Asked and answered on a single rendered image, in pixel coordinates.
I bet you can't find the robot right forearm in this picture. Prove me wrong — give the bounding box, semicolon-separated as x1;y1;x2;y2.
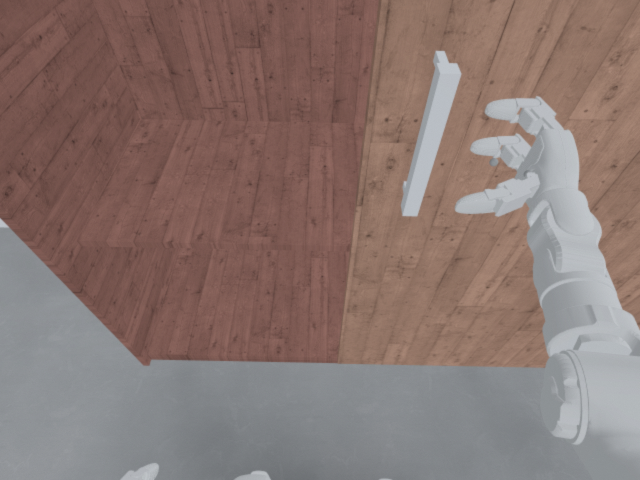
527;188;640;357

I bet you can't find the handle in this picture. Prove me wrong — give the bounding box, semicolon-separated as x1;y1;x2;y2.
401;51;461;216

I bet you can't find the robot right upper arm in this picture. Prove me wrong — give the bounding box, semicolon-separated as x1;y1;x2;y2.
540;350;640;480

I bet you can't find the wardrobe door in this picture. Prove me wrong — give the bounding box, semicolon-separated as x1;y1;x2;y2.
337;0;640;368

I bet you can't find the robot right hand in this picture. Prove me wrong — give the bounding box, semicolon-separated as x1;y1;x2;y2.
455;96;579;217

